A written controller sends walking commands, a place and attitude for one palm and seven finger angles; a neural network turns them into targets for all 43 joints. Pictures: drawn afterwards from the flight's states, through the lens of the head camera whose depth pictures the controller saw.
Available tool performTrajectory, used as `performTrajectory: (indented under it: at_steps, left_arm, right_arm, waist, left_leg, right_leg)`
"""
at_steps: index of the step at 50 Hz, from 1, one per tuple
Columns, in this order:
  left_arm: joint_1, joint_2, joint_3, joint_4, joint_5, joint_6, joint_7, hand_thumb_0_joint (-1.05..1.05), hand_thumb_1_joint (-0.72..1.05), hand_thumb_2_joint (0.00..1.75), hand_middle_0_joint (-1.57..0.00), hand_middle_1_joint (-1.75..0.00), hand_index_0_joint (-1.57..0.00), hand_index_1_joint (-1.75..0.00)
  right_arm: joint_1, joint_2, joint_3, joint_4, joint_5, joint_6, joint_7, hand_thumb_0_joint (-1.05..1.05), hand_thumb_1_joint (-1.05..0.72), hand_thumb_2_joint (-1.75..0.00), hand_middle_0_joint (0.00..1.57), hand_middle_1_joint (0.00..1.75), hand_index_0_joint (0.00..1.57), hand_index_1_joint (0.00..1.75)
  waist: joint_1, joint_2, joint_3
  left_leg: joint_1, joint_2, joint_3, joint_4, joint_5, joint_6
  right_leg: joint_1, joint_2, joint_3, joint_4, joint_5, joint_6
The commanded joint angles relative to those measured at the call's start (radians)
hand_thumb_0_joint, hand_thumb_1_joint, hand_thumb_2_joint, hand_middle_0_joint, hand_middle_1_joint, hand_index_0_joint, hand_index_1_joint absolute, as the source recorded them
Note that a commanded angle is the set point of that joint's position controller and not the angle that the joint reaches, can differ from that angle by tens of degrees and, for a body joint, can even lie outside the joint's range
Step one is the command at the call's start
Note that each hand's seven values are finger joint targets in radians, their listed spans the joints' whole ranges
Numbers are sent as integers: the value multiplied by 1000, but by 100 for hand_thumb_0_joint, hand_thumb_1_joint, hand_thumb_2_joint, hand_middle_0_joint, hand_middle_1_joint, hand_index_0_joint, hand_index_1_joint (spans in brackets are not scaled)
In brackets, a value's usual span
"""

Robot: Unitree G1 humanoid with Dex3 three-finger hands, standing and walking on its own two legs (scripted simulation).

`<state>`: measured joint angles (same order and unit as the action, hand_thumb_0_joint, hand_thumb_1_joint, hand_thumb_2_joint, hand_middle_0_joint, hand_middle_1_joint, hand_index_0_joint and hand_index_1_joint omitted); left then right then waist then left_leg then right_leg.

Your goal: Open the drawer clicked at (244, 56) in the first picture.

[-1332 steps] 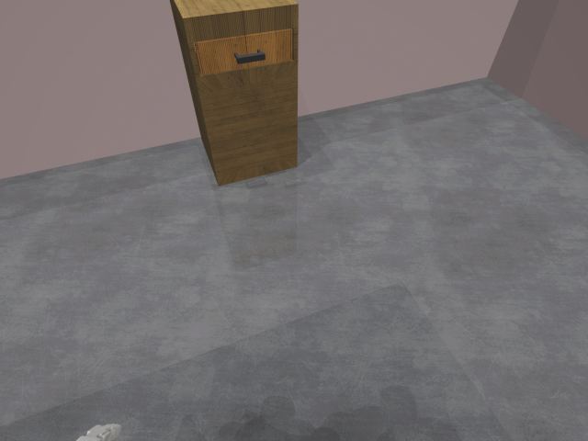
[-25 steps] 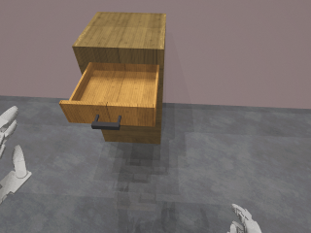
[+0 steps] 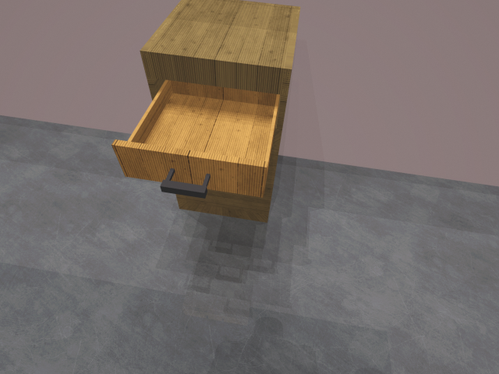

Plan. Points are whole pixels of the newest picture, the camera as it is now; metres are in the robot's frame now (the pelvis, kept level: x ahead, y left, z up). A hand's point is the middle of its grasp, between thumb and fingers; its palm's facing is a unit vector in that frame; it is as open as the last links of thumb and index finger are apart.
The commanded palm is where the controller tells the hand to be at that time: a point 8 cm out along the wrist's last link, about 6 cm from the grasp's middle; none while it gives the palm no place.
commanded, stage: let the arm hang, fingers relaxed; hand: left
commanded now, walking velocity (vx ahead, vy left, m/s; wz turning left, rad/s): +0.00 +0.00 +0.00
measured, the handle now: (186, 182) +0.55 +0.19 -0.12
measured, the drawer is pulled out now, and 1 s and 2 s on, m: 0.30 0.30 0.30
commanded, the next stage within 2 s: look to check the result in 0.72 s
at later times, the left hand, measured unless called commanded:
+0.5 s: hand out of the picture +0.00 +0.18 -0.17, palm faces +0.04 -0.99 -0.17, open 7.3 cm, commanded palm none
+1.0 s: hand out of the picture -0.01 +0.18 -0.17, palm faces +0.05 -0.98 -0.17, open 7.3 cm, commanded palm none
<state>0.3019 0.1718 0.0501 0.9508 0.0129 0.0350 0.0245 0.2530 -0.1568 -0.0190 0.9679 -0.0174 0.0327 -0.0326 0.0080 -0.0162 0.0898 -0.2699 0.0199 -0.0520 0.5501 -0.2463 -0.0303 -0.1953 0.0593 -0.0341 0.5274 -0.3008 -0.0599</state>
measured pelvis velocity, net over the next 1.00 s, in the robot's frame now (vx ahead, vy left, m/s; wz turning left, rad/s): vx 0.01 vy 0.02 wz -0.02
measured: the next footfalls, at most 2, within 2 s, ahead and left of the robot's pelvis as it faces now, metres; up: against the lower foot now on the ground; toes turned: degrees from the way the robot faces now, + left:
none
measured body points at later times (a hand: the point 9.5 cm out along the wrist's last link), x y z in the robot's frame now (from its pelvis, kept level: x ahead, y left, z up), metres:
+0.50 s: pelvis +0.01 +0.02 +0.01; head +0.01 +0.02 +0.46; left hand +0.00 +0.23 -0.15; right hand -0.02 -0.17 -0.16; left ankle +0.03 +0.14 -0.73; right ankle -0.01 -0.08 -0.73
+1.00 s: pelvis +0.01 +0.02 +0.01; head +0.03 +0.02 +0.46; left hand -0.01 +0.23 -0.15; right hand -0.02 -0.18 -0.16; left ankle +0.03 +0.14 -0.73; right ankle -0.01 -0.08 -0.73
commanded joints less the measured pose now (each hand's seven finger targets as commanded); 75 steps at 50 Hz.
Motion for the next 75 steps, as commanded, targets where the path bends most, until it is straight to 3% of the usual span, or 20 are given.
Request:
performTrajectory:
  at_steps: [1,6,12,23,34,39,44,50,57,65,72,75]
  left_arm:
    - [18,97,10,16,-4,-37,-1,0,90,90,-20,-30,-20,-30]
    - [49,85,-4,103,-7,-43,5,0,90,90,-20,-30,-20,-30]
    - [66,65,-13,156,-7,-37,10,0,90,90,-20,-30,-20,-30]
    - [81,35,-11,167,-2,-37,16,0,90,90,-20,-30,-20,-30]
    - [88,21,-8,171,-2,-39,17,0,90,90,-20,-30,-20,-30]
    - [90,23,-10,176,-2,-37,17,0,90,90,-20,-30,-20,-30]
    - [94,23,-11,179,-3,-41,18,0,90,90,-20,-30,-20,-30]
    - [93,21,-12,181,-3,-40,19,0,90,90,-20,-30,-20,-30]
    - [94,22,-11,183,-5,-44,19,0,90,90,-20,-30,-20,-30]
    - [82,25,-12,179,-4,-43,20,0,90,90,-20,-30,-20,-30]
    - [84,27,-10,179,-6,-46,19,0,90,90,-20,-30,-20,-30]
    - [80,28,-10,180,-6,-45,20,0,90,90,-20,-30,-20,-30]
  right_arm:
    - [50,-77,-9,1,1,-30,-11,0,-90,-90,20,30,20,30]
    - [90,-71,-1,67,6,-35,-17,0,-90,-90,20,30,20,30]
    - [117,-57,5,112,6,-33,-19,0,-90,-90,20,30,20,30]
    - [145,-25,0,135,4,-32,-19,0,-90,-90,20,30,20,30]
    - [166,-12,1,138,3,-39,-22,0,-90,-90,20,30,20,30]
    - [164,-15,1,137,4,-36,-21,0,-90,-90,20,30,20,30]
    - [163,-18,1,137,5,-39,-22,0,-90,-90,20,30,20,30]
    - [154,-18,3,140,6,-37,-23,0,-90,-90,20,30,20,30]
    - [141,-17,1,141,6,-39,-23,0,-90,-90,20,30,20,30]
    - [137,-20,2,146,5,-36,-22,0,-90,-90,20,30,20,30]
    - [131,-25,2,146,5,-38,-24,0,-90,-90,20,30,20,30]
    - [132,-19,2,148,5,-37,-24,0,-90,-90,20,30,20,30]
  waist:
    - [-10,61,-65]
    - [-9,47,-76]
    - [-7,30,6]
    - [-5,29,54]
    - [-10,35,19]
    - [-12,28,43]
    - [-13,35,5]
    - [-12,29,31]
    - [-11,19,7]
    - [-12,27,34]
    - [-9,21,-2]
    - [-11,26,17]
  left_leg:
    - [70,57,-31,-124,136,69]
    - [107,62,-19,-144,181,63]
    - [84,61,-26,-185,124,66]
    - [59,56,-33,-201,46,70]
    - [77,64,-37,-201,90,76]
    - [68,61,-39,-209,56,75]
    - [99,61,-31,-193,115,75]
    - [90,58,-30,-193,121,72]
    - [113,57,-24,-181,161,70]
    - [102,55,-25,-185,151,67]
    - [124,56,-17,-174,188,64]
    - [116,58,-17,-179,182,64]
  right_leg:
    - [15,-126,138,-199,154,-4]
    - [51,-134,121,-206,219,-2]
    - [13,-126,115,-224,119,3]
    - [-37,-116,110,-212,53,5]
    - [-15,-118,101,-191,102,10]
    - [-29,-119,101,-197,77,11]
    - [-8,-123,102,-195,116,13]
    - [-13,-122,104,-200,117,12]
    - [3,-128,104,-200,161,13]
    - [-4,-127,104,-208,143,12]
    - [22,-132,105,-205,198,12]
    - [13,-130,105,-206,191,10]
